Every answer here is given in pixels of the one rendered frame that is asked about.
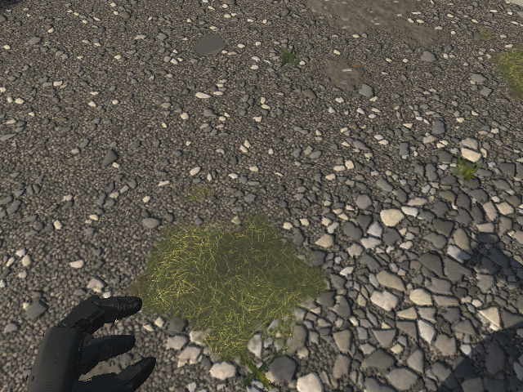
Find left robot hand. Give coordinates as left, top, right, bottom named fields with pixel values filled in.
left=25, top=295, right=156, bottom=392

